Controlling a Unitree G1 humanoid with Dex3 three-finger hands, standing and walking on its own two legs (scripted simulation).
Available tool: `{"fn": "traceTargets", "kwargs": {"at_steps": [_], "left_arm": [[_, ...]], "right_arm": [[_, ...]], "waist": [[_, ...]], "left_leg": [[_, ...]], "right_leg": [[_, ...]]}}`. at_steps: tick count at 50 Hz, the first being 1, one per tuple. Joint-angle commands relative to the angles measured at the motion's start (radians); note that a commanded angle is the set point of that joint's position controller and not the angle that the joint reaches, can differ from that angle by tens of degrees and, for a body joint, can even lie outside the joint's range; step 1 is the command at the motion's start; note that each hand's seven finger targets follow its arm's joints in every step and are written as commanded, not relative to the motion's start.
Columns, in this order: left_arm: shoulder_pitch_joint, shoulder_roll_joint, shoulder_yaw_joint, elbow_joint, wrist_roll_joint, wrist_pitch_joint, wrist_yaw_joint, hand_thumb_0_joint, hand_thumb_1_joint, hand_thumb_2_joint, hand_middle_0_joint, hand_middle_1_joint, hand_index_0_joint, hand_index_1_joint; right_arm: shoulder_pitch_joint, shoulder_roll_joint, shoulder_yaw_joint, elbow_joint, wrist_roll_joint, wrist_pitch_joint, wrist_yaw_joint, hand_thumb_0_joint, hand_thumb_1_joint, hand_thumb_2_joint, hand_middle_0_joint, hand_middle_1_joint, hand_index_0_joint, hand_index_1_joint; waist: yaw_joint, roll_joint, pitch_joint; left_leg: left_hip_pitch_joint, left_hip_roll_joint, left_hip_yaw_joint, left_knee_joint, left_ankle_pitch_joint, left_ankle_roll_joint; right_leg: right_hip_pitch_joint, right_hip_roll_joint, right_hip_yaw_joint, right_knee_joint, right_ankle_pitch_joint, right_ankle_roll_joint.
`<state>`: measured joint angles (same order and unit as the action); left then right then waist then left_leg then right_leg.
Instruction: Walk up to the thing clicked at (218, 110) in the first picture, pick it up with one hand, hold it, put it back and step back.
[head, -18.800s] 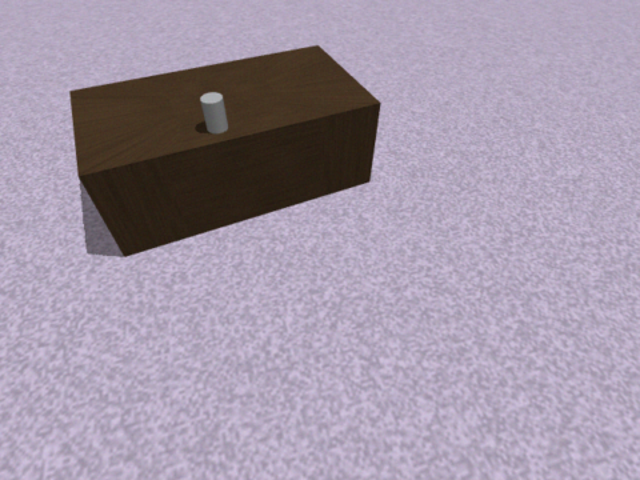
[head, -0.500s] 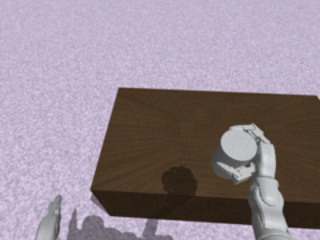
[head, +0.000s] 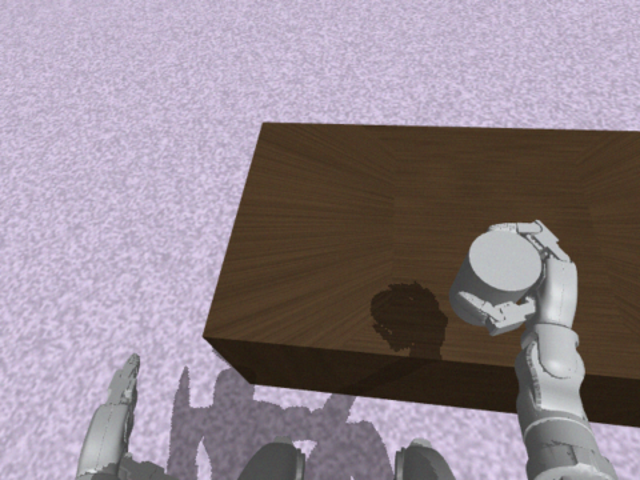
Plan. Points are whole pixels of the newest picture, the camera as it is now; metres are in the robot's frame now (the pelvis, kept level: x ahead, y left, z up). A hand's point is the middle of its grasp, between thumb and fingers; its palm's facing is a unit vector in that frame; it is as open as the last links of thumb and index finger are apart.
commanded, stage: crouch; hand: right
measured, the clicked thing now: (489, 281) +0.38 -0.18 -0.01
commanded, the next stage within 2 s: lower in 0.54 s
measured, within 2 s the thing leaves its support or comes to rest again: rests again in 1.96 s
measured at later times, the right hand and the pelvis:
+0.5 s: hand (490, 275) +0.42 -0.20 -0.06, palm faces +0.19 +0.98 +0.00, open 10.9 cm; pelvis +0.00 -0.01 -0.04, yaw +1 degrees
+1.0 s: hand (482, 287) +0.43 -0.20 -0.13, palm faces +0.19 +0.98 +0.01, open 10.9 cm; pelvis -0.02 +0.00 -0.08, yaw +2 degrees
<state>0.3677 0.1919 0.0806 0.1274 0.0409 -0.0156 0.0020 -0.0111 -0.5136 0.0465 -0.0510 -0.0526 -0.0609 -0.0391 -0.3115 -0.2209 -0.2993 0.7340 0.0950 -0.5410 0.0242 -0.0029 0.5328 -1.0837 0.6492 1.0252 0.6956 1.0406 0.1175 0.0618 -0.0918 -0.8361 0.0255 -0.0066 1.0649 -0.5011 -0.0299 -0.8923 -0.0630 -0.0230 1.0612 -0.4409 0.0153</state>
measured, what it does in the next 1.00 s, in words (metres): lowers itself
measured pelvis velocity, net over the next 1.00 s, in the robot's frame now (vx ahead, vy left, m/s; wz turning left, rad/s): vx -0.02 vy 0.00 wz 0.03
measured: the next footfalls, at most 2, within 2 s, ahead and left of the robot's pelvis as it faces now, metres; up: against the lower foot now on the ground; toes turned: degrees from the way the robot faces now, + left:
none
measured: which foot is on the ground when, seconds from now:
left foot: down 0.00-1.00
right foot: down 0.00-1.00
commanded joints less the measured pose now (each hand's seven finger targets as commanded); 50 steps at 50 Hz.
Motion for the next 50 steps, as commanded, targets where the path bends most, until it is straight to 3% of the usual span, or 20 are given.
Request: {"fn": "traceTargets", "kwargs": {"at_steps": [1,6,7,8,10,13,20,23,26,30,33,35,37,39,40,41,44,46,48,50], "left_arm": [[0.042,0.160,0.090,-0.232,0.013,-0.043,0.000,0.000,-0.534,0.051,-0.042,-0.054,-0.052,-0.043],[0.037,0.198,0.119,-0.307,0.023,-0.040,-0.007,0.000,-0.539,0.055,-0.045,-0.054,-0.051,-0.048],[0.055,0.162,0.084,-0.294,0.025,-0.036,-0.012,0.000,-0.534,0.051,-0.043,-0.054,-0.052,-0.045],[0.073,0.187,0.115,-0.295,0.026,-0.034,-0.012,0.000,-0.530,0.047,-0.043,-0.053,-0.054,-0.042],[0.070,0.188,0.112,-0.330,0.031,-0.033,-0.015,0.000,-0.535,0.052,-0.044,-0.054,-0.052,-0.046],[0.100,0.188,0.108,-0.366,0.037,-0.028,-0.021,0.000,-0.537,0.054,-0.044,-0.054,-0.051,-0.047],[0.110,0.236,0.164,-0.421,0.040,-0.027,-0.022,0.000,-0.541,0.058,-0.045,-0.053,-0.049,-0.048],[0.125,0.196,0.125,-0.383,0.045,-0.022,-0.033,0.000,-0.540,0.055,-0.043,-0.049,-0.047,-0.045],[0.112,0.229,0.154,-0.410,0.049,-0.021,-0.031,0.000,-0.532,0.048,-0.041,-0.048,-0.049,-0.040],[0.109,0.214,0.135,-0.435,0.046,-0.019,-0.033,0.000,-0.537,0.049,-0.040,-0.045,-0.046,-0.039],[0.110,0.224,0.139,-0.490,0.045,-0.024,-0.029,0.000,-0.541,0.053,-0.045,-0.051,-0.047,-0.049],[0.121,0.207,0.121,-0.477,0.044,-0.025,-0.032,0.000,-0.542,0.054,-0.044,-0.051,-0.046,-0.049],[0.119,0.229,0.150,-0.477,0.040,-0.031,-0.030,0.000,-0.542,0.051,-0.045,-0.049,-0.047,-0.047],[0.113,0.231,0.146,-0.545,0.043,-0.043,-0.034,0.000,-0.544,0.050,-0.045,-0.048,-0.046,-0.047],[0.120,0.246,0.167,-0.564,0.043,-0.046,-0.032,0.000,-0.543,0.050,-0.044,-0.048,-0.046,-0.046],[0.148,0.227,0.154,-0.527,0.045,-0.046,-0.035,0.000,-0.546,0.053,-0.045,-0.049,-0.045,-0.049],[0.144,0.213,0.137,-0.520,0.046,-0.060,-0.035,0.000,-0.552,0.060,-0.046,-0.049,-0.043,-0.052],[0.136,0.254,0.178,-0.568,0.047,-0.069,-0.034,0.000,-0.554,0.063,-0.046,-0.050,-0.043,-0.053],[0.164,0.219,0.147,-0.523,0.052,-0.072,-0.040,0.000,-0.553,0.061,-0.046,-0.050,-0.043,-0.052],[0.149,0.245,0.172,-0.581,0.051,-0.082,-0.037,0.000,-0.555,0.064,-0.048,-0.052,-0.044,-0.056]], "right_arm": [[-0.303,-0.146,-0.055,-0.152,-0.002,-0.098,-0.006,0.000,-0.031,-1.273,1.228,1.405,1.286,1.405],[-0.315,-0.166,-0.077,-0.107,-0.015,-0.120,0.001,0.000,-0.041,-1.267,1.226,1.397,1.282,1.398],[-0.316,-0.158,-0.070,-0.100,-0.018,-0.125,0.004,0.000,-0.030,-1.262,1.227,1.397,1.282,1.397],[-0.318,-0.175,-0.093,-0.083,-0.019,-0.127,0.001,0.000,-0.026,-1.268,1.224,1.398,1.281,1.399],[-0.351,-0.204,-0.108,-0.109,-0.021,-0.138,-0.002,0.000,-0.049,-1.267,1.231,1.399,1.286,1.399],[-0.364,-0.185,-0.102,-0.101,-0.024,-0.144,-0.002,0.000,-0.059,-1.269,1.234,1.400,1.287,1.400],[-0.389,-0.222,-0.124,-0.090,-0.039,-0.152,-0.002,0.000,-0.090,-1.265,1.236,1.392,1.284,1.393],[-0.397,-0.218,-0.131,-0.073,-0.037,-0.150,0.002,0.000,-0.086,-1.267,1.246,1.400,1.294,1.400],[-0.417,-0.251,-0.146,-0.069,-0.044,-0.153,0.006,0.000,-0.086,-1.269,1.249,1.404,1.297,1.404],[-0.414,-0.270,-0.175,-0.037,-0.040,-0.147,0.014,0.000,-0.070,-1.266,1.243,1.400,1.290,1.401],[-0.448,-0.297,-0.185,-0.042,-0.041,-0.148,0.021,0.000,-0.062,-1.280,1.237,1.410,1.290,1.411],[-0.407,-0.278,-0.185,0.046,-0.039,-0.139,0.026,0.000,-0.046,-1.270,1.227,1.402,1.281,1.402],[-0.401,-0.292,-0.203,0.089,-0.035,-0.143,0.032,0.000,-0.047,-1.278,1.229,1.409,1.283,1.409],[-0.446,-0.322,-0.221,0.023,-0.038,-0.163,0.034,0.000,-0.058,-1.280,1.234,1.411,1.287,1.411],[-0.444,-0.325,-0.220,0.054,-0.043,-0.163,0.036,0.000,-0.063,-1.278,1.236,1.409,1.289,1.409],[-0.442,-0.303,-0.213,0.094,-0.041,-0.166,0.044,0.000,-0.061,-1.285,1.241,1.416,1.294,1.416],[-0.467,-0.359,-0.239,0.067,-0.044,-0.184,0.056,0.000,-0.056,-1.283,1.243,1.415,1.295,1.416],[-0.472,-0.378,-0.253,0.047,-0.043,-0.193,0.059,0.000,-0.040,-1.283,1.237,1.414,1.290,1.415],[-0.479,-0.351,-0.239,0.067,-0.041,-0.196,0.064,0.000,-0.051,-1.279,1.234,1.409,1.286,1.409],[-0.476,-0.388,-0.263,0.045,-0.047,-0.198,0.063,0.000,-0.072,-1.312,1.257,1.439,1.311,1.440]], "waist": [[-0.003,-0.114,-0.405],[0.013,-0.118,-0.440],[0.008,-0.137,-0.421],[0.021,-0.152,-0.446],[0.019,-0.173,-0.476],[0.042,-0.163,-0.465],[0.075,-0.185,-0.511],[0.063,-0.219,-0.488],[0.076,-0.227,-0.513],[0.069,-0.228,-0.515],[0.089,-0.213,-0.558],[0.091,-0.186,-0.476],[0.111,-0.167,-0.433],[0.114,-0.172,-0.517],[0.131,-0.150,-0.518],[0.144,-0.159,-0.480],[0.119,-0.235,-0.524],[0.131,-0.247,-0.556],[0.132,-0.276,-0.525],[0.130,-0.303,-0.587]], "left_leg": [[0.046,-0.040,0.018,-0.088,0.279,0.031],[0.001,-0.050,0.033,-0.040,0.269,0.036],[-0.014,-0.049,0.032,-0.035,0.260,0.039],[-0.041,-0.052,0.037,-0.022,0.264,0.039],[-0.034,-0.055,0.038,-0.007,0.270,0.040],[-0.061,-0.059,0.043,0.012,0.269,0.041],[-0.125,-0.064,0.055,0.051,0.264,0.043],[-0.171,-0.065,0.057,0.075,0.258,0.048],[-0.177,-0.065,0.058,0.093,0.254,0.049],[-0.176,-0.066,0.057,0.099,0.232,0.050],[-0.163,-0.068,0.055,0.096,0.233,0.047],[-0.170,-0.066,0.045,0.093,0.214,0.044],[-0.201,-0.063,0.033,0.094,0.178,0.044],[-0.176,-0.064,0.025,0.106,0.218,0.039],[-0.179,-0.065,0.022,0.103,0.210,0.037],[-0.192,-0.064,0.020,0.113,0.212,0.037],[-0.259,-0.068,0.031,0.163,0.225,0.045],[-0.260,-0.070,0.035,0.169,0.204,0.047],[-0.306,-0.072,0.042,0.184,0.182,0.050],[-0.323,-0.075,0.053,0.207,0.191,0.054]], "right_leg": [[0.248,0.034,0.029,-0.075,0.227,-0.019],[0.212,0.025,0.042,-0.034,0.227,-0.016],[0.200,0.025,0.039,-0.028,0.223,-0.014],[0.221,0.020,0.047,-0.015,0.248,-0.013],[0.218,0.022,0.045,-0.001,0.252,-0.011],[0.180,0.022,0.049,0.019,0.241,-0.014],[0.188,0.010,0.065,0.070,0.264,-0.014],[0.154,0.012,0.070,0.086,0.285,-0.011],[0.142,0.010,0.075,0.103,0.270,-0.011],[0.094,0.015,0.072,0.108,0.213,-0.014],[0.097,0.014,0.073,0.125,0.193,-0.018],[0.011,0.018,0.065,0.135,0.138,-0.024],[-0.040,0.015,0.070,0.152,0.097,-0.025],[-0.023,0.013,0.073,0.181,0.134,-0.031],[-0.029,0.012,0.073,0.195,0.124,-0.033],[-0.066,0.015,0.069,0.209,0.117,-0.034],[-0.035,0.012,0.078,0.229,0.171,-0.028],[-0.025,0.010,0.082,0.233,0.152,-0.025],[-0.048,0.008,0.083,0.242,0.139,-0.022],[0.000,0.005,0.090,0.250,0.173,-0.017]]}}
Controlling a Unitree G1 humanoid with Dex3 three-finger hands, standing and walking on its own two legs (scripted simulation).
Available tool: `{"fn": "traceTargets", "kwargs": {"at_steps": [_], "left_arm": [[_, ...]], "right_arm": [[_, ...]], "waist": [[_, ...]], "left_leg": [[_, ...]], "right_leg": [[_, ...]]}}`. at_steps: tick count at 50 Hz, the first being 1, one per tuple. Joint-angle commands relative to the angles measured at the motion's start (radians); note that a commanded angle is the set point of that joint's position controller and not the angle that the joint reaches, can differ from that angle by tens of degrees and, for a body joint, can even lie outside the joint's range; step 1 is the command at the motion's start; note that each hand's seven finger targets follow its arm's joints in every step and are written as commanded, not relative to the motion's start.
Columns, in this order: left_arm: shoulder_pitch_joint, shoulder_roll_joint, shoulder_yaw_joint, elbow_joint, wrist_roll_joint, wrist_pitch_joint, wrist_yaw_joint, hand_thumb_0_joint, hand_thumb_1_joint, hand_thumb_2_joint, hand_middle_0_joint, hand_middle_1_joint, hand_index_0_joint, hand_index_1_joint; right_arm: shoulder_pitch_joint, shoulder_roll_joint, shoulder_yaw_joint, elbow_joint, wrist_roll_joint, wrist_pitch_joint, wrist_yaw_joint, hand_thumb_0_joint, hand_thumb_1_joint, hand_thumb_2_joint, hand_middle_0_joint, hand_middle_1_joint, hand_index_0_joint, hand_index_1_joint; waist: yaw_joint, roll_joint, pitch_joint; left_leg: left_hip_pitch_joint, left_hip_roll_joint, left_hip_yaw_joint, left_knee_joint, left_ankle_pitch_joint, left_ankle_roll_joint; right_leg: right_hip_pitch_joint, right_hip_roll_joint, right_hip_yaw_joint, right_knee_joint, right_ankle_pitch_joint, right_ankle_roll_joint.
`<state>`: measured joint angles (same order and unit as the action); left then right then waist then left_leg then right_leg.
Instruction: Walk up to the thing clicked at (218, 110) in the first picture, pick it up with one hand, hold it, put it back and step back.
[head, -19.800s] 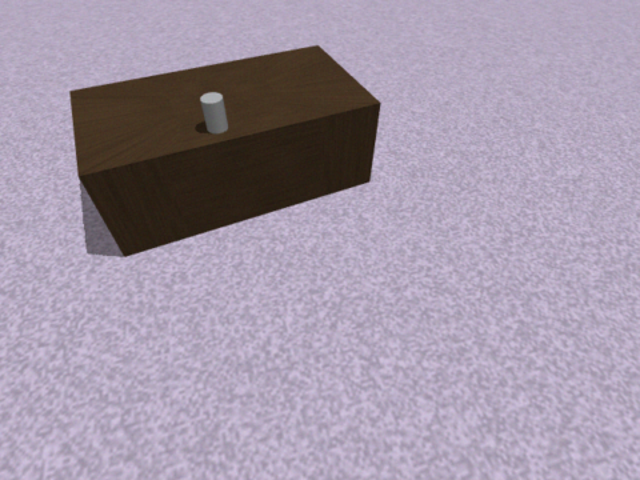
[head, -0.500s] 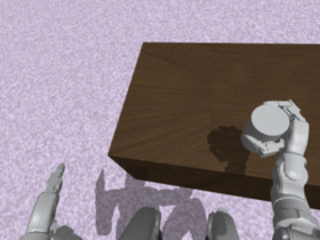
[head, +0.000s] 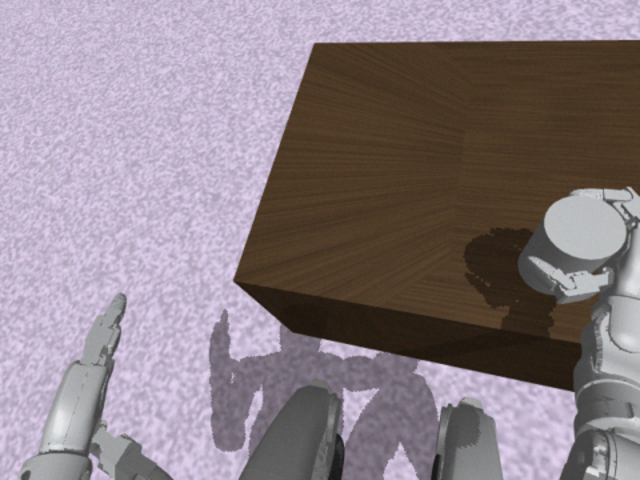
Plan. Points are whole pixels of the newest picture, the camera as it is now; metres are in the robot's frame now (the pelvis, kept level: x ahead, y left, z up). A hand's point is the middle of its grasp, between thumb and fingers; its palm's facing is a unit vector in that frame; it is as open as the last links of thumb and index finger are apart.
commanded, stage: lower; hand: right
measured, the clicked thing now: (564, 249) +0.44 -0.21 -0.06
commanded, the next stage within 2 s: loosen in 1.14 s
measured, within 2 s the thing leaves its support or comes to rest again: rests again in 0.96 s
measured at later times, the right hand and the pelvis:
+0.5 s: hand (564, 255) +0.44 -0.22 -0.08, palm faces +0.21 +0.98 +0.01, open 10.9 cm; pelvis -0.01 +0.00 -0.03, yaw +1 degrees
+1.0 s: hand (559, 263) +0.44 -0.22 -0.11, palm faces +0.21 +0.98 +0.02, open 10.9 cm; pelvis -0.02 -0.01 -0.05, yaw +2 degrees
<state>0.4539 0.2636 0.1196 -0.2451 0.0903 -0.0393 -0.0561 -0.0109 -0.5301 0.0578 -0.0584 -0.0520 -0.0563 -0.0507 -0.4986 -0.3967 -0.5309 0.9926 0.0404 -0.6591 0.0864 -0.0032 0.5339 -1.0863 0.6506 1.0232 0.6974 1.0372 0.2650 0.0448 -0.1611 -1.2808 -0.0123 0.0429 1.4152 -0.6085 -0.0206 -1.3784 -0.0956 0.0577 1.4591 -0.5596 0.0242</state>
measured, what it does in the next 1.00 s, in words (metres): lowers itself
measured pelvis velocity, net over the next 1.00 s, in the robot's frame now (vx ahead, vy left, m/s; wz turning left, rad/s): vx -0.02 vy -0.01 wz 0.03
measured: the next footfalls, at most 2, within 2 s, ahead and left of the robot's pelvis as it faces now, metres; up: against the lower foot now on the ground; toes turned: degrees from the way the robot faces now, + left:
none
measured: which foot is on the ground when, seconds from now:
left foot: down 0.00-1.00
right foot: down 0.00-1.00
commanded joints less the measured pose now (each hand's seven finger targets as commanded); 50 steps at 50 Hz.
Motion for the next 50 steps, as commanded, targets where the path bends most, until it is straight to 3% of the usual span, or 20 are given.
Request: {"fn": "traceTargets", "kwargs": {"at_steps": [1,4,6,8,10,12,14,16,17,19,23,25,28,30,32,44,45,47,48,50], "left_arm": [[0.061,0.187,0.141,-0.211,0.004,-0.059,0.022,0.000,-0.559,0.067,-0.049,-0.052,-0.043,-0.058],[0.079,0.157,0.120,-0.188,0.005,-0.061,0.017,0.000,-0.562,0.070,-0.049,-0.053,-0.042,-0.060],[0.072,0.189,0.145,-0.224,0.006,-0.067,0.020,0.000,-0.559,0.069,-0.049,-0.053,-0.044,-0.059],[0.073,0.173,0.133,-0.206,0.007,-0.068,0.014,0.000,-0.561,0.068,-0.050,-0.053,-0.043,-0.060],[0.079,0.180,0.141,-0.204,0.000,-0.067,0.014,0.000,-0.566,0.071,-0.052,-0.054,-0.043,-0.063],[0.060,0.201,0.155,-0.279,0.003,-0.075,0.016,0.000,-0.558,0.065,-0.049,-0.052,-0.044,-0.057],[0.084,0.183,0.143,-0.239,0.002,-0.070,0.013,0.000,-0.564,0.070,-0.051,-0.053,-0.042,-0.062],[0.085,0.182,0.149,-0.235,-0.004,-0.073,0.015,0.000,-0.567,0.071,-0.051,-0.052,-0.041,-0.062],[0.077,0.195,0.163,-0.261,-0.004,-0.077,0.016,0.000,-0.565,0.070,-0.051,-0.053,-0.042,-0.062],[0.101,0.175,0.141,-0.249,0.001,-0.077,0.011,0.000,-0.562,0.066,-0.049,-0.051,-0.041,-0.058],[0.092,0.194,0.159,-0.284,-0.002,-0.085,0.012,0.000,-0.564,0.067,-0.048,-0.049,-0.040,-0.058],[0.107,0.184,0.160,-0.261,-0.003,-0.083,0.010,0.000,-0.567,0.070,-0.049,-0.049,-0.039,-0.060],[0.098,0.196,0.170,-0.288,-0.003,-0.087,0.010,0.000,-0.568,0.069,-0.050,-0.049,-0.039,-0.060],[0.102,0.183,0.159,-0.275,-0.005,-0.085,0.007,0.000,-0.565,0.067,-0.049,-0.050,-0.040,-0.059],[0.091,0.196,0.173,-0.298,-0.008,-0.087,0.009,0.000,-0.565,0.065,-0.049,-0.048,-0.040,-0.057],[0.111,0.200,0.191,-0.308,-0.013,-0.099,0.003,0.000,-0.563,0.062,-0.049,-0.048,-0.041,-0.056],[0.108,0.193,0.182,-0.319,-0.012,-0.100,0.002,0.000,-0.573,0.070,-0.050,-0.048,-0.037,-0.061],[0.106,0.219,0.214,-0.316,-0.012,-0.100,0.005,0.000,-0.562,0.061,-0.048,-0.048,-0.041,-0.055],[0.096,0.215,0.203,-0.326,-0.010,-0.102,0.003,0.000,-0.561,0.060,-0.047,-0.046,-0.039,-0.053],[0.098,0.209,0.202,-0.339,-0.011,-0.104,0.001,0.000,-0.562,0.060,-0.047,-0.046,-0.039,-0.054]], "right_arm": [[-0.289,-0.202,-0.018,-0.213,0.008,-0.081,0.003,0.000,-0.063,-1.322,1.264,1.451,1.320,1.452],[-0.276,-0.188,-0.015,-0.194,0.008,-0.074,0.007,0.000,-0.075,-1.322,1.262,1.448,1.317,1.448],[-0.291,-0.235,-0.049,-0.233,0.007,-0.073,-0.001,0.000,-0.058,-1.333,1.262,1.457,1.319,1.458],[-0.273,-0.190,-0.022,-0.194,0.008,-0.067,0.003,0.000,-0.079,-1.337,1.272,1.464,1.328,1.464],[-0.271,-0.207,-0.039,-0.180,0.005,-0.068,0.002,0.000,-0.076,-1.353,1.276,1.475,1.334,1.476],[-0.333,-0.240,-0.050,-0.256,-0.003,-0.075,-0.005,0.000,-0.074,-1.344,1.273,1.469,1.330,1.470],[-0.269,-0.188,-0.023,-0.162,0.000,-0.063,0.003,0.000,-0.089,-1.341,1.271,1.462,1.326,1.463],[-0.299,-0.234,-0.052,-0.216,0.000,-0.069,0.001,0.000,-0.073,-1.344,1.265,1.465,1.322,1.466],[-0.302,-0.241,-0.052,-0.202,-0.004,-0.066,-0.001,0.000,-0.072,-1.337,1.262,1.459,1.318,1.459],[-0.292,-0.206,-0.036,-0.187,-0.002,-0.065,0.003,0.000,-0.087,-1.341,1.274,1.466,1.329,1.467],[-0.305,-0.248,-0.054,-0.217,-0.005,-0.067,0.004,0.000,-0.073,-1.324,1.262,1.451,1.316,1.452],[-0.281,-0.219,-0.047,-0.193,-0.001,-0.061,0.008,0.000,-0.063,-1.331,1.265,1.459,1.320,1.459],[-0.309,-0.256,-0.069,-0.218,-0.008,-0.063,0.005,0.000,-0.073,-1.342,1.271,1.468,1.327,1.469],[-0.300,-0.222,-0.051,-0.191,-0.006,-0.061,0.010,0.000,-0.053,-1.343,1.266,1.469,1.325,1.470],[-0.310,-0.260,-0.068,-0.215,-0.012,-0.062,0.005,0.000,-0.055,-1.324,1.256,1.451,1.312,1.452],[-0.302,-0.239,-0.059,-0.187,-0.014,-0.059,0.003,0.000,-0.028,-1.318,1.241,1.443,1.299,1.444],[-0.298,-0.254,-0.065,-0.193,-0.019,-0.059,0.000,0.000,-0.034,-1.315,1.235,1.437,1.293,1.438],[-0.315,-0.275,-0.077,-0.203,-0.020,-0.064,-0.002,0.000,-0.014,-1.314,1.235,1.440,1.295,1.440],[-0.313,-0.287,-0.081,-0.209,-0.023,-0.064,-0.004,0.000,-0.008,-1.311,1.236,1.440,1.295,1.440],[-0.300,-0.256,-0.071,-0.190,-0.022,-0.062,-0.002,0.000,-0.006,-1.312,1.235,1.440,1.294,1.441]], "waist": [[-0.008,-0.300,-0.524],[-0.016,-0.310,-0.489],[-0.009,-0.292,-0.535],[-0.013,-0.303,-0.493],[-0.008,-0.298,-0.463],[0.010,-0.287,-0.552],[0.007,-0.287,-0.467],[-0.005,-0.304,-0.488],[0.009,-0.294,-0.505],[0.011,-0.288,-0.482],[0.008,-0.300,-0.533],[0.013,-0.293,-0.504],[0.013,-0.304,-0.529],[0.016,-0.314,-0.490],[0.007,-0.315,-0.510],[0.037,-0.327,-0.492],[0.023,-0.330,-0.499],[0.042,-0.327,-0.502],[0.023,-0.332,-0.513],[0.032,-0.319,-0.513]], "left_leg": [[0.111,-0.039,0.010,-0.134,0.297,0.048],[0.081,-0.042,0.013,-0.121,0.284,0.049],[0.097,-0.043,0.010,-0.118,0.302,0.044],[0.066,-0.044,0.014,-0.106,0.273,0.048],[0.034,-0.043,0.026,-0.089,0.237,0.053],[0.067,-0.045,0.018,-0.098,0.254,0.047],[0.039,-0.045,0.019,-0.088,0.226,0.051],[0.025,-0.046,0.020,-0.080,0.230,0.050],[0.034,-0.045,0.017,-0.081,0.231,0.049],[0.030,-0.045,0.016,-0.072,0.236,0.048],[0.046,-0.046,0.009,-0.062,0.276,0.046],[0.039,-0.046,0.010,-0.055,0.286,0.045],[0.024,-0.047,0.014,-0.045,0.270,0.047],[-0.008,-0.048,0.021,-0.036,0.238,0.051],[0.007,-0.047,0.017,-0.038,0.229,0.050],[-0.056,-0.051,0.030,-0.003,0.213,0.052],[-0.045,-0.051,0.027,-0.002,0.221,0.051],[-0.043,-0.050,0.024,0.000,0.217,0.049],[-0.033,-0.050,0.019,0.000,0.231,0.048],[-0.052,-0.053,0.025,0.007,0.224,0.049]], "right_leg": [[0.494,0.038,0.012,-0.147,0.298,-0.023],[0.455,0.036,0.012,-0.133,0.282,-0.024],[0.455,0.033,0.016,-0.113,0.291,-0.028],[0.425,0.034,0.015,-0.114,0.262,-0.025],[0.403,0.036,0.024,-0.125,0.226,-0.019],[0.430,0.033,0.025,-0.102,0.223,-0.028],[0.372,0.037,0.018,-0.106,0.184,-0.026],[0.385,0.036,0.022,-0.103,0.197,-0.026],[0.387,0.035,0.022,-0.093,0.194,-0.027],[0.352,0.037,0.017,-0.081,0.189,-0.029],[0.365,0.036,0.019,-0.054,0.238,-0.032],[0.342,0.037,0.016,-0.044,0.243,-0.032],[0.349,0.037,0.020,-0.043,0.230,-0.031],[0.328,0.038,0.019,-0.051,0.195,-0.028],[0.326,0.039,0.020,-0.052,0.178,-0.028],[0.315,0.035,0.026,-0.022,0.174,-0.025],[0.310,0.035,0.025,-0.022,0.180,-0.027],[0.296,0.036,0.025,-0.009,0.164,-0.027],[0.293,0.034,0.022,-0.007,0.178,-0.029],[0.301,0.033,0.026,-0.003,0.181,-0.028]]}}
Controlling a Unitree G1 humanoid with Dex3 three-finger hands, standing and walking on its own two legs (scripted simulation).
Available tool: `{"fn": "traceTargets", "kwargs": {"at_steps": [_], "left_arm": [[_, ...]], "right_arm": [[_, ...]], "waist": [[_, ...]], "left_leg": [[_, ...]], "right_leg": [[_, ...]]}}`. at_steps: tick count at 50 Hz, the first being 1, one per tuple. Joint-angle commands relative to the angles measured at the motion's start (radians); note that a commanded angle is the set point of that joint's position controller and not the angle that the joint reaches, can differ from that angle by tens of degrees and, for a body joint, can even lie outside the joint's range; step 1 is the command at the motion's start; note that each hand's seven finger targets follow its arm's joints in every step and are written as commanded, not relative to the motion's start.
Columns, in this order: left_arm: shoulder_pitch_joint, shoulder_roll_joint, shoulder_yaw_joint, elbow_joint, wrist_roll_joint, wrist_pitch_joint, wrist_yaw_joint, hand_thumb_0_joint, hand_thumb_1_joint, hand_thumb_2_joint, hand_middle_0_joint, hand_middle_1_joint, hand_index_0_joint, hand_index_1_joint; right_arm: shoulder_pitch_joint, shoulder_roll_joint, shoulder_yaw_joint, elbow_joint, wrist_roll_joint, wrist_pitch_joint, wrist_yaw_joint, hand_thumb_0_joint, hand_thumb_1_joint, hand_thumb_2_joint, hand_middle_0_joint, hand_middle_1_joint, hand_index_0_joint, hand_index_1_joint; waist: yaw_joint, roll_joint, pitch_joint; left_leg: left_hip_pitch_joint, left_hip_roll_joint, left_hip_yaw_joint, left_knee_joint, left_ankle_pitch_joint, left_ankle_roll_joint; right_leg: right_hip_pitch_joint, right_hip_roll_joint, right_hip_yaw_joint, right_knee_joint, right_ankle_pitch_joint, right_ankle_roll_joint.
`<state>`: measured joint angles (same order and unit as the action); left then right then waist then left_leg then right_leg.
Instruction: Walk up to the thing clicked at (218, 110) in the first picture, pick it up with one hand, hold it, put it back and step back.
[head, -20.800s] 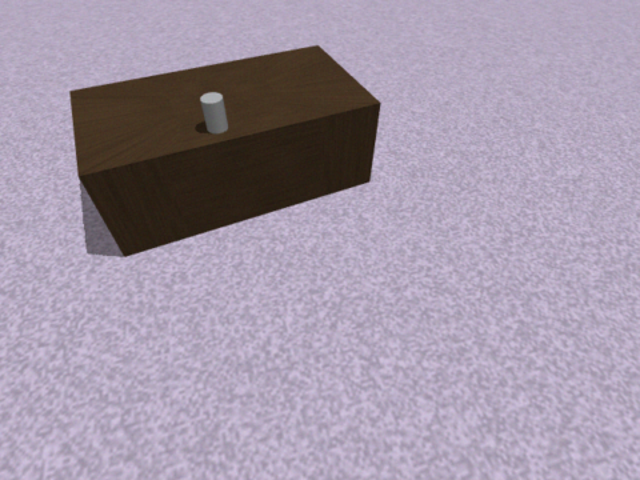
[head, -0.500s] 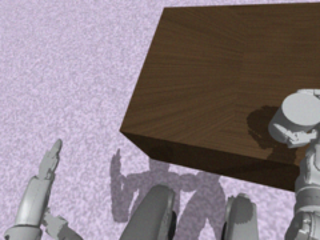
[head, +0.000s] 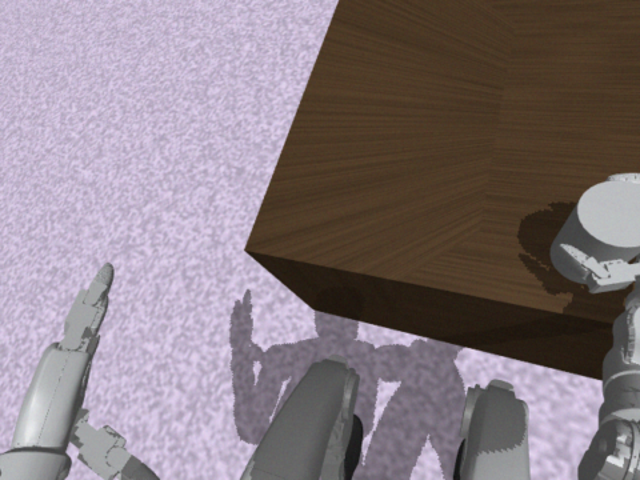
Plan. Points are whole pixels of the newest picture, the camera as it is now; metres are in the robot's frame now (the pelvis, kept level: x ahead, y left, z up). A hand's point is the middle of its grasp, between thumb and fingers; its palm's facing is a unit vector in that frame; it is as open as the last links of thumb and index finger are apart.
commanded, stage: lower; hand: right
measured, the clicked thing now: (600, 236) +0.46 -0.23 -0.08
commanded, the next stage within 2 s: loosen in 0.14 s
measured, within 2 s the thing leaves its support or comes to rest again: neither
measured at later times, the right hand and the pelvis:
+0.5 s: hand (612, 234) +0.46 -0.24 -0.07, palm faces +0.25 +0.97 +0.01, open 10.9 cm; pelvis -0.01 +0.00 -0.02, yaw +0 degrees
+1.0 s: hand (614, 235) +0.46 -0.24 -0.07, palm faces +0.24 +0.97 +0.01, open 15.6 cm; pelvis +0.00 +0.00 -0.01, yaw +0 degrees
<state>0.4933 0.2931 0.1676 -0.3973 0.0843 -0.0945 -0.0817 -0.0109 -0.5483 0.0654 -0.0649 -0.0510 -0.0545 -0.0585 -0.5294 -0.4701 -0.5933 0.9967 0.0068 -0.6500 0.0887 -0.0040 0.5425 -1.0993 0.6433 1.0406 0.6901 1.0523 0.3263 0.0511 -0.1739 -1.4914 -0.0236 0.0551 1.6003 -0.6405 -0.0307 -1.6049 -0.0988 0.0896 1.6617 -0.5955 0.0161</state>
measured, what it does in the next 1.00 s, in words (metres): stands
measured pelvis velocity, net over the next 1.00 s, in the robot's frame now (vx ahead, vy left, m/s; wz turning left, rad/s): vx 0.00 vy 0.00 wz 0.01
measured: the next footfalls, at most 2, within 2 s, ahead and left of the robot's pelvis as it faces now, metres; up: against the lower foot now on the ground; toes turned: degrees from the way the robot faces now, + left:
none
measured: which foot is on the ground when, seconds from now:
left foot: down 0.00-1.00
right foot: down 0.00-1.00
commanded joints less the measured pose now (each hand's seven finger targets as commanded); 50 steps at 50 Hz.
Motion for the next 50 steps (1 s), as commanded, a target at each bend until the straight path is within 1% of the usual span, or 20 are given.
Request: {"fn": "traceTargets", "kwargs": {"at_steps": [1,3,5,6,7,11,13,16,18,20,23,24,32,34,36,39,41,43,46,50], "left_arm": [[0.061,0.178,0.152,-0.166,-0.007,-0.048,0.027,0.000,-0.567,0.065,-0.049,-0.047,-0.038,-0.057],[0.052,0.194,0.166,-0.204,-0.010,-0.050,0.028,0.000,-0.565,0.064,-0.049,-0.047,-0.039,-0.057],[0.068,0.189,0.162,-0.157,-0.007,-0.048,0.026,0.000,-0.563,0.061,-0.050,-0.049,-0.041,-0.057],[0.053,0.196,0.169,-0.182,-0.011,-0.052,0.026,0.000,-0.567,0.063,-0.050,-0.047,-0.039,-0.058],[0.062,0.199,0.173,-0.201,-0.010,-0.053,0.026,0.000,-0.564,0.061,-0.049,-0.048,-0.041,-0.057],[0.068,0.201,0.178,-0.204,-0.014,-0.053,0.024,0.000,-0.564,0.056,-0.048,-0.045,-0.039,-0.054],[0.073,0.211,0.184,-0.222,-0.020,-0.053,0.026,0.000,-0.541,0.041,-0.054,-0.056,-0.058,-0.052],[0.071,0.198,0.181,-0.207,-0.021,-0.055,0.024,0.000,-0.512,0.022,-0.046,-0.056,-0.063,-0.038],[0.071,0.206,0.188,-0.217,-0.023,-0.057,0.026,0.000,-0.504,0.016,-0.044,-0.055,-0.066,-0.032],[0.065,0.208,0.186,-0.231,-0.026,-0.061,0.026,0.000,-0.513,0.024,-0.047,-0.058,-0.066,-0.037],[0.066,0.211,0.189,-0.245,-0.028,-0.064,0.028,0.000,-0.522,0.033,-0.048,-0.057,-0.064,-0.041],[0.078,0.202,0.180,-0.241,-0.026,-0.063,0.028,0.000,-0.540,0.047,-0.047,-0.052,-0.053,-0.046],[0.078,0.213,0.192,-0.230,-0.030,-0.072,0.030,0.000,-0.553,0.058,-0.049,-0.054,-0.048,-0.056],[0.078,0.219,0.197,-0.226,-0.034,-0.073,0.032,0.000,-0.557,0.061,-0.051,-0.056,-0.048,-0.060],[0.080,0.207,0.193,-0.212,-0.032,-0.072,0.030,0.000,-0.559,0.061,-0.052,-0.057,-0.047,-0.063],[0.069,0.209,0.193,-0.214,-0.031,-0.071,0.030,0.000,-0.561,0.059,-0.053,-0.056,-0.046,-0.064],[0.067,0.218,0.195,-0.225,-0.030,-0.071,0.030,0.000,-0.563,0.061,-0.054,-0.058,-0.045,-0.068],[0.077,0.212,0.192,-0.224,-0.031,-0.071,0.027,0.000,-0.536,0.041,-0.053,-0.059,-0.056,-0.056],[0.087,0.230,0.203,-0.258,-0.031,-0.067,0.029,0.000,-0.535,0.040,-0.053,-0.059,-0.056,-0.055],[0.099,0.184,0.161,-0.196,-0.037,-0.059,0.022,0.000,-0.536,0.043,-0.050,-0.056,-0.053,-0.053]], "right_arm": [[-0.274,-0.182,-0.002,-0.176,0.011,-0.071,-0.003,0.000,-0.025,-1.308,1.231,1.432,1.289,1.433],[-0.301,-0.211,-0.014,-0.233,0.006,-0.077,-0.006,0.000,-0.012,-1.296,1.219,1.420,1.277,1.421],[-0.282,-0.174,0.000,-0.169,0.009,-0.072,0.000,0.000,-0.010,-1.294,1.211,1.415,1.270,1.415],[-0.279,-0.196,-0.012,-0.185,0.010,-0.072,-0.001,0.000,-0.014,-1.296,1.217,1.419,1.275,1.419],[-0.293,-0.204,-0.011,-0.193,0.005,-0.072,-0.004,0.000,-0.006,-1.302,1.216,1.423,1.277,1.424],[-0.277,-0.203,-0.015,-0.137,0.006,-0.063,-0.002,0.000,0.003,-1.299,1.210,1.421,1.271,1.421],[-0.275,-0.240,-0.032,-0.129,0.004,-0.061,0.001,0.000,-0.018,-1.310,1.218,1.423,1.284,1.424],[-0.274,-0.197,-0.014,-0.117,0.010,-0.053,0.011,0.000,-0.024,-1.070,1.175,1.204,1.210,1.205],[-0.274,-0.243,-0.032,-0.135,0.008,-0.052,0.004,0.000,0.059,-0.910,1.127,1.098,1.157,1.098],[-0.269,-0.217,-0.011,-0.111,0.009,-0.045,0.013,0.000,0.130,-0.778,1.103,1.001,1.128,1.002],[-0.263,-0.241,-0.029,-0.118,0.014,-0.042,0.015,0.000,0.311,-0.563,1.026,0.836,1.046,0.837],[-0.268,-0.243,-0.033,-0.132,0.017,-0.042,0.016,0.000,0.386,-0.584,0.946,0.821,0.966,0.821],[-0.253,-0.257,-0.048,-0.174,0.034,-0.027,0.030,0.000,0.545,-0.265,0.674,0.496,0.686,0.496],[-0.303,-0.285,-0.060,-0.268,0.036,-0.033,0.032,0.000,0.580,-0.225,0.585,0.431,0.598,0.431],[-0.261,-0.241,-0.033,-0.205,0.035,-0.025,0.035,0.000,0.563,-0.218,0.502,0.388,0.514,0.388],[-0.249,-0.266,-0.051,-0.221,0.032,-0.028,0.027,0.000,0.531,-0.222,0.400,0.343,0.412,0.344],[-0.265,-0.261,-0.046,-0.254,0.031,-0.028,0.027,0.000,0.494,-0.232,0.342,0.320,0.353,0.320],[-0.239,-0.210,-0.024,-0.223,0.035,-0.023,0.033,0.000,0.496,-0.252,0.237,0.282,0.253,0.282],[-0.268,-0.283,-0.055,-0.290,0.023,-0.024,0.024,0.000,0.483,-0.234,0.221,0.261,0.234,0.261],[-0.237,-0.285,-0.066,-0.340,0.039,-0.007,0.029,0.000,0.541,-0.116,0.128,0.140,0.133,0.140]], "waist": [[-0.027,-0.347,-0.471],[-0.024,-0.356,-0.517],[-0.010,-0.356,-0.461],[-0.027,-0.368,-0.478],[-0.014,-0.361,-0.496],[-0.003,-0.331,-0.446],[0.003,-0.309,-0.438],[0.004,-0.320,-0.410],[-0.007,-0.306,-0.419],[0.004,-0.306,-0.409],[-0.004,-0.294,-0.426],[-0.002,-0.281,-0.430],[-0.014,-0.312,-0.485],[-0.021,-0.367,-0.521],[-0.007,-0.354,-0.476],[-0.030,-0.359,-0.485],[-0.024,-0.365,-0.515],[-0.013,-0.360,-0.494],[-0.022,-0.381,-0.537],[-0.065,-0.418,-0.530]], "left_leg": [[0.145,-0.040,0.016,-0.170,0.241,0.064],[0.135,-0.041,0.022,-0.161,0.240,0.064],[0.092,-0.041,0.033,-0.144,0.215,0.067],[0.094,-0.040,0.030,-0.142,0.221,0.067],[0.092,-0.041,0.032,-0.142,0.230,0.065],[0.086,-0.040,0.029,-0.145,0.200,0.065],[0.103,-0.038,0.022,-0.156,0.189,0.062],[0.070,-0.038,0.021,-0.147,0.156,0.065],[0.083,-0.038,0.015,-0.157,0.137,0.063],[0.074,-0.036,0.018,-0.148,0.132,0.064],[0.098,-0.037,0.012,-0.156,0.148,0.062],[0.115,-0.039,0.005,-0.167,0.152,0.060],[0.136,-0.039,-0.003,-0.157,0.217,0.057],[0.130,-0.037,0.001,-0.147,0.217,0.063],[0.110,-0.039,0.007,-0.151,0.203,0.062],[0.111,-0.042,0.010,-0.147,0.206,0.064],[0.126,-0.040,0.012,-0.143,0.235,0.063],[0.102,-0.041,0.021,-0.138,0.226,0.065],[0.139,-0.041,0.017,-0.158,0.238,0.063],[0.172,-0.039,0.012,-0.173,0.259,0.063]], "right_leg": [[0.510,0.040,-0.006,-0.212,0.201,-0.016],[0.553,0.035,0.002,-0.213,0.216,-0.013],[0.533,0.034,0.008,-0.214,0.199,-0.009],[0.541,0.032,0.010,-0.214,0.212,-0.010],[0.558,0.031,0.011,-0.205,0.225,-0.010],[0.494,0.034,0.007,-0.204,0.164,-0.014],[0.462,0.038,0.004,-0.196,0.128,-0.019],[0.447,0.038,0.001,-0.200,0.092,-0.017],[0.430,0.038,-0.002,-0.199,0.066,-0.019],[0.431,0.036,0.002,-0.202,0.058,-0.017],[0.417,0.038,-0.004,-0.189,0.072,-0.022],[0.399,0.038,-0.008,-0.180,0.069,-0.027],[0.434,0.033,-0.014,-0.154,0.151,-0.026],[0.474,0.034,-0.014,-0.165,0.162,-0.017],[0.471,0.032,-0.013,-0.164,0.149,-0.018],[0.471,0.032,-0.011,-0.172,0.157,-0.018],[0.501,0.030,-0.008,-0.172,0.196,-0.018],[0.506,0.031,-0.007,-0.174,0.193,-0.015],[0.553,0.032,-0.009,-0.184,0.206,-0.014],[0.574,0.035,-0.021,-0.212,0.239,-0.009]]}}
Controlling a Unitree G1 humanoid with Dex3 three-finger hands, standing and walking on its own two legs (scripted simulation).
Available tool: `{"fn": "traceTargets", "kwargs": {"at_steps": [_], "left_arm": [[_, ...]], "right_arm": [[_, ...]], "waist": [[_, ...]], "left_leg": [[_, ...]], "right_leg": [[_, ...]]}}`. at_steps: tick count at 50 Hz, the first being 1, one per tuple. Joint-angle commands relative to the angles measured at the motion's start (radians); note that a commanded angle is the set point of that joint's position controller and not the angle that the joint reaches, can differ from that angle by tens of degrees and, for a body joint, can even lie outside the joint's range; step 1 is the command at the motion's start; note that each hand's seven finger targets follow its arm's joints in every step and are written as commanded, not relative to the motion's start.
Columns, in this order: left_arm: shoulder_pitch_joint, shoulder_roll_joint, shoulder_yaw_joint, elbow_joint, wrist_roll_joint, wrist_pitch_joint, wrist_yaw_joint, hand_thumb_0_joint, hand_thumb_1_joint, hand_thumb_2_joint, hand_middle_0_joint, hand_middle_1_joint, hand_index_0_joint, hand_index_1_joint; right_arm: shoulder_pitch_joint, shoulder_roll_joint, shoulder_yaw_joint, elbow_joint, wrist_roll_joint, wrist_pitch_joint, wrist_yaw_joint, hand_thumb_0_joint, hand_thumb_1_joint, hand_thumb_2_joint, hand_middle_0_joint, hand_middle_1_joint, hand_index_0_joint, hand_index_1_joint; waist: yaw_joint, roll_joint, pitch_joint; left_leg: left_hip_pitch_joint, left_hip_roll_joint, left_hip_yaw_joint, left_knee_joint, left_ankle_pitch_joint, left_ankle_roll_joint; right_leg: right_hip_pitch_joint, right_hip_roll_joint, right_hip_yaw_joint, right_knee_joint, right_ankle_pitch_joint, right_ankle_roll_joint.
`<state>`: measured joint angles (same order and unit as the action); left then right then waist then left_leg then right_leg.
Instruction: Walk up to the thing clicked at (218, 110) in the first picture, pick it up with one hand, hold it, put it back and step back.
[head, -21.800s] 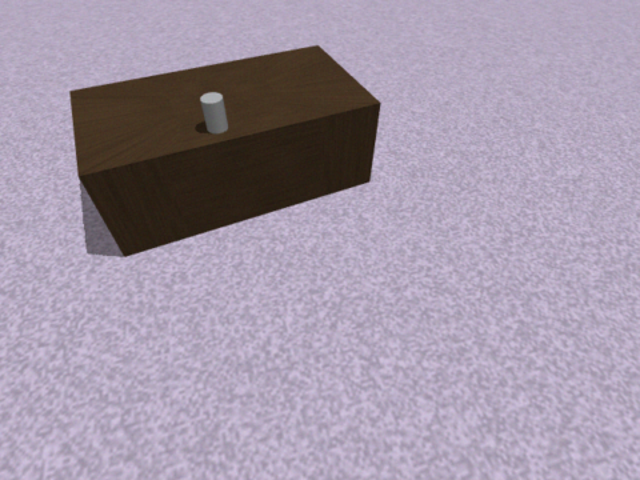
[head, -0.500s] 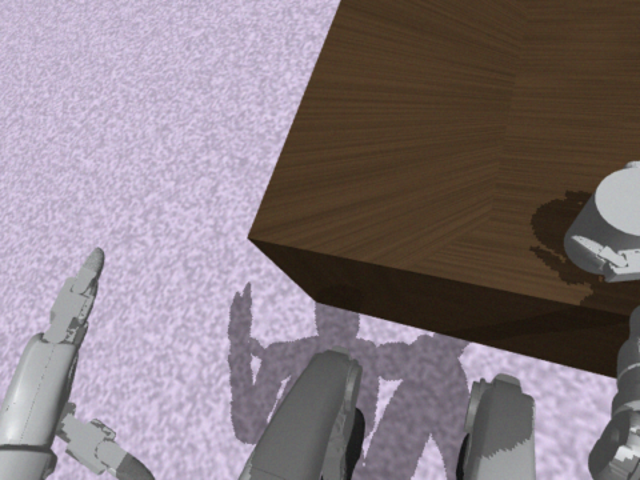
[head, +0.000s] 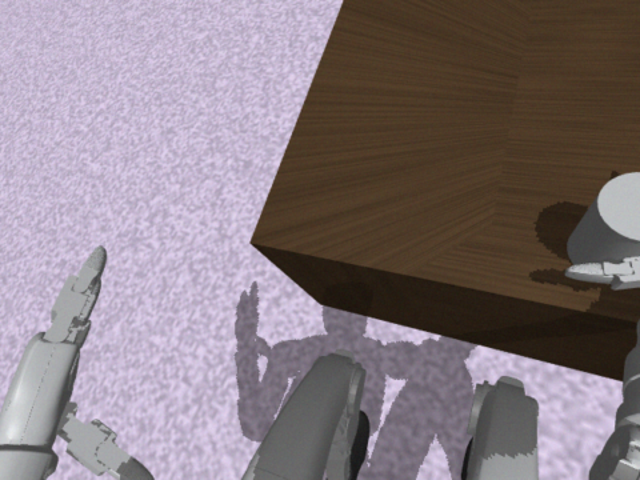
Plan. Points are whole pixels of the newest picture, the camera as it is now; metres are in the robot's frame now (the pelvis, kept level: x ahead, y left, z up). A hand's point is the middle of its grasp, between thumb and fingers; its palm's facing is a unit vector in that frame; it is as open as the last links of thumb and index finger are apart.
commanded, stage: withdraw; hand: right
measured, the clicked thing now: (620, 230) +0.46 -0.24 -0.07
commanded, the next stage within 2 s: rise in 0.20 s
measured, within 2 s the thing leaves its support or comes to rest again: neither
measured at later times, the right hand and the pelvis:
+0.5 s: hand out of the picture +0.45 -0.32 +0.06, palm faces +0.31 +0.93 -0.19, open 17.5 cm; pelvis +0.02 -0.01 +0.09, yaw -3 degrees
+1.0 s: hand out of the picture +0.35 -0.30 +0.11, palm faces +0.25 +0.92 -0.30, open 17.4 cm; pelvis +0.06 -0.02 +0.17, yaw -4 degrees
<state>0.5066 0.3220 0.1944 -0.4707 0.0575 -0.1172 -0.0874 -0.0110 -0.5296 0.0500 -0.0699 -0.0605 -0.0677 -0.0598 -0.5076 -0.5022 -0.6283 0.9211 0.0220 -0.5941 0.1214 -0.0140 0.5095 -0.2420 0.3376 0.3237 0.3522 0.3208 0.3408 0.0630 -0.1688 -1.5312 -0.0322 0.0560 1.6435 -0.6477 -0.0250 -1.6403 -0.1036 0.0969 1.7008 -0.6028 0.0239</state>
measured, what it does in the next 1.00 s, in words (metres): rises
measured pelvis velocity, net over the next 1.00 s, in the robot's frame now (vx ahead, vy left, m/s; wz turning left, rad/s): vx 0.06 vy -0.02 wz -0.08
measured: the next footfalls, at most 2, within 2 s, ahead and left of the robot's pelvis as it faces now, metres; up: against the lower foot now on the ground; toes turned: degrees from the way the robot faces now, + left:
none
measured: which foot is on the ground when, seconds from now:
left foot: down 0.00-1.00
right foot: down 0.00-1.00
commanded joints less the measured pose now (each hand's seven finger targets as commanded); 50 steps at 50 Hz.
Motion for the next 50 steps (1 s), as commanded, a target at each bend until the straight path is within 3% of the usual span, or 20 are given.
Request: {"fn": "traceTargets", "kwargs": {"at_steps": [1,7,9,13,16,17,18,19,24,25,27,30,32,36,41,43,44,45,47,50], "left_arm": [[0.091,0.160,0.141,-0.113,-0.014,-0.033,0.029,0.000,-0.532,0.038,-0.049,-0.055,-0.054,-0.050],[0.084,0.148,0.112,-0.056,-0.015,-0.011,0.036,0.000,-0.538,0.040,-0.048,-0.051,-0.052,-0.046],[0.099,0.131,0.098,0.012,-0.017,0.002,0.040,0.000,-0.543,0.043,-0.046,-0.048,-0.049,-0.045],[0.010,0.152,0.083,0.003,-0.018,0.017,0.066,0.000,-0.557,0.049,-0.050,-0.047,-0.047,-0.050],[0.023,0.122,0.028,0.043,-0.017,0.019,0.076,0.000,-0.578,0.074,-0.073,-0.075,-0.058,-0.091],[0.025,0.159,0.037,-0.021,-0.042,0.050,0.082,0.000,-0.552,0.056,-0.068,-0.074,-0.066,-0.076],[0.072,0.142,0.027,-0.021,-0.040,0.073,0.079,0.000,-0.540,0.045,-0.064,-0.070,-0.067,-0.066],[0.121,0.141,0.029,0.034,-0.035,0.089,0.075,0.000,-0.545,0.048,-0.063,-0.065,-0.063,-0.064],[0.026,0.148,0.009,0.143,-0.039,0.128,0.080,0.000,-0.431,0.109,-0.044,-0.046,-0.042,-0.048],[0.023,0.178,0.044,0.179,-0.041,0.136,0.087,0.000,-0.351,0.151,-0.028,-0.035,-0.029,-0.034],[-0.020,0.190,0.045,0.202,-0.040,0.148,0.098,0.000,-0.191,0.311,-0.126,-0.177,-0.126,-0.176],[-0.133,0.074,-0.112,0.231,-0.046,0.150,0.103,0.000,0.049,0.503,-0.131,-0.186,-0.131,-0.185],[-0.144,0.050,-0.149,0.263,-0.044,0.151,0.108,0.000,0.209,0.549,-0.139,-0.198,-0.139,-0.197],[-0.096,0.005,-0.214,0.334,-0.048,0.168,0.096,0.000,0.443,0.638,-0.154,-0.223,-0.154,-0.223],[-0.049,0.106,-0.098,0.425,-0.077,0.200,0.101,0.000,0.592,0.724,-0.169,-0.247,-0.169,-0.247],[-0.065,0.087,-0.103,0.436,-0.090,0.205,0.103,0.000,0.612,0.736,-0.171,-0.251,-0.172,-0.251],[-0.104,0.070,-0.123,0.416,-0.101,0.203,0.105,0.000,0.651,0.758,-0.175,-0.257,-0.175,-0.257],[-0.109,0.085,-0.099,0.420,-0.103,0.204,0.113,0.000,0.731,0.810,-0.184,-0.272,-0.184,-0.272],[-0.144,0.030,-0.158,0.425,-0.105,0.204,0.116,0.000,0.845,0.872,-0.195,-0.290,-0.195,-0.289],[-0.183,0.006,-0.178,0.432,-0.108,0.202,0.137,0.000,0.887,0.896,-0.199,-0.297,-0.199,-0.296]], "right_arm": [[-0.269,-0.267,-0.035,-0.303,0.026,-0.059,-0.002,0.000,0.544,-0.093,0.109,0.117,0.113,0.117],[-0.231,-0.280,-0.024,-0.381,0.043,0.011,0.021,0.000,0.588,-0.042,0.051,0.058,0.053,0.057],[-0.238,-0.217,0.008,-0.344,0.061,0.044,0.036,0.000,0.592,-0.047,0.055,0.063,0.058,0.063],[-0.290,-0.178,0.051,-0.233,0.058,0.083,0.055,0.000,0.560,-0.050,0.059,0.060,0.061,0.060],[-0.343,-0.173,0.075,-0.141,0.058,0.086,0.072,0.000,0.514,-0.063,0.044,0.058,0.055,0.058],[-0.242,-0.478,0.011,-0.003,-0.068,0.177,0.013,0.000,0.518,-0.066,0.042,0.060,0.053,0.060],[-0.345,-0.391,0.055,-0.077,-0.052,0.204,-0.021,0.000,0.538,-0.061,0.042,0.060,0.053,0.060],[-0.406,-0.322,0.095,-0.072,-0.053,0.224,-0.033,0.000,0.552,-0.058,0.042,0.061,0.053,0.061],[-0.430,-0.474,0.058,-0.090,-0.091,0.321,-0.114,0.000,0.458,-0.080,0.044,0.060,0.054,0.060],[-0.457,-0.480,0.068,-0.102,-0.093,0.331,-0.128,0.000,0.389,-0.096,0.044,0.060,0.054,0.060],[-0.485,-0.454,0.098,-0.149,-0.091,0.345,-0.150,0.000,0.549,-0.045,0.050,0.050,0.050,0.050],[-0.405,-0.331,0.163,0.048,-0.094,0.366,-0.174,0.000,0.587,-0.033,0.048,0.046,0.048,0.046],[-0.423,-0.354,0.166,0.018,-0.097,0.365,-0.185,0.000,0.547,-0.057,0.052,0.053,0.052,0.053],[-0.251,-0.269,0.219,0.077,-0.086,0.410,-0.175,0.000,0.540,-0.060,0.053,0.054,0.053,0.054],[-0.122,-0.205,0.288,-0.121,-0.041,0.485,-0.169,0.000,0.510,-0.078,0.056,0.059,0.056,0.059],[-0.056,-0.114,0.345,-0.230,-0.022,0.513,-0.168,0.000,0.532,-0.065,0.054,0.056,0.054,0.056],[0.049,-0.086,0.360,-0.238,-0.017,0.529,-0.170,0.000,0.522,-0.071,0.055,0.057,0.055,0.057],[0.041,-0.081,0.370,-0.338,-0.011,0.534,-0.175,0.000,0.541,-0.059,0.053,0.054,0.053,0.054],[0.163,-0.043,0.390,-0.416,-0.005,0.544,-0.186,0.000,0.555,-0.052,0.051,0.051,0.051,0.051],[0.189,-0.021,0.424,-0.656,0.011,0.533,-0.209,0.000,0.562,-0.047,0.051,0.050,0.051,0.050]], "waist": [[-0.086,-0.451,-0.554],[-0.127,-0.451,-0.578],[-0.111,-0.397,-0.507],[-0.086,-0.260,-0.404],[-0.071,-0.222,-0.358],[-0.181,-0.249,-0.418],[-0.130,-0.284,-0.401],[-0.121,-0.307,-0.375],[-0.199,-0.320,-0.461],[-0.196,-0.321,-0.466],[-0.202,-0.317,-0.507],[-0.206,-0.228,-0.381],[-0.232,-0.253,-0.420],[-0.245,-0.229,-0.342],[-0.226,-0.194,-0.267],[-0.229,-0.189,-0.242],[-0.256,-0.177,-0.221],[-0.251,-0.162,-0.251],[-0.283,-0.162,-0.230],[-0.305,-0.202,-0.241]], "left_leg": [[0.209,-0.030,0.013,-0.222,0.261,0.059],[0.296,-0.028,0.011,-0.290,0.316,0.053],[0.312,-0.028,0.008,-0.329,0.303,0.050],[0.338,-0.022,0.007,-0.392,0.249,0.049],[0.347,-0.018,0.005,-0.415,0.236,0.049],[0.469,-0.011,-0.029,-0.490,0.230,0.049],[0.478,-0.012,-0.026,-0.511,0.236,0.047],[0.459,-0.011,-0.021,-0.514,0.242,0.052],[0.552,-0.017,0.004,-0.572,0.312,0.049],[0.569,-0.017,0.005,-0.589,0.323,0.051],[0.633,-0.019,0.007,-0.631,0.383,0.048],[0.685,-0.023,0.015,-0.684,0.400,0.041],[0.745,-0.017,0.006,-0.707,0.428,0.042],[0.819,-0.022,0.020,-0.752,0.513,0.039],[0.847,-0.015,0.024,-0.811,0.503,0.041],[0.847,-0.012,0.032,-0.827,0.481,0.044],[0.865,-0.011,0.036,-0.839,0.468,0.046],[0.884,-0.008,0.034,-0.849,0.478,0.045],[0.930,-0.004,0.037,-0.857,0.493,0.046],[0.981,0.004,0.021,-0.884,0.493,0.049]], "right_leg": [[0.649,0.040,-0.029,-0.266,0.253,-0.014],[0.748,0.037,-0.033,-0.324,0.320,-0.016],[0.704,0.042,-0.035,-0.351,0.272,-0.021],[0.664,0.040,-0.015,-0.418,0.181,-0.029],[0.660,0.042,-0.011,-0.440,0.167,-0.031],[0.765,0.050,-0.029,-0.513,0.198,-0.022],[0.786,0.048,-0.023,-0.537,0.189,-0.020],[0.801,0.051,-0.025,-0.560,0.193,-0.019],[0.932,0.057,-0.045,-0.609,0.304,-0.017],[0.966,0.057,-0.047,-0.624,0.314,-0.017],[1.041,0.058,-0.055,-0.643,0.388,-0.020],[0.992,0.056,-0.060,-0.684,0.397,-0.022],[1.037,0.057,-0.071,-0.711,0.440,-0.018],[1.094,0.062,-0.083,-0.766,0.547,-0.016],[1.167,0.058,-0.087,-0.848,0.538,-0.018],[1.209,0.055,-0.082,-0.880,0.543,-0.012],[1.212,0.056,-0.082,-0.900,0.531,-0.011],[1.234,0.054,-0.082,-0.904,0.535,-0.013],[1.239,0.057,-0.084,-0.922,0.561,-0.007],[1.282,0.060,-0.098,-0.945,0.533,-0.009]]}}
